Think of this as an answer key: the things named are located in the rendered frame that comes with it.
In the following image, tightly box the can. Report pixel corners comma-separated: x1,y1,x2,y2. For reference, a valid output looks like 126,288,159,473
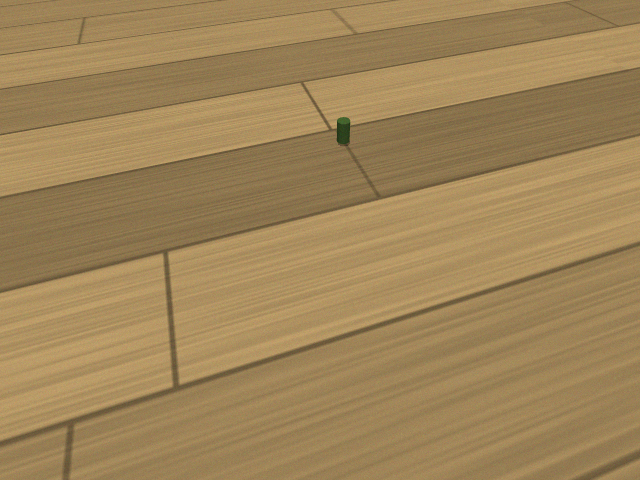
337,117,350,144

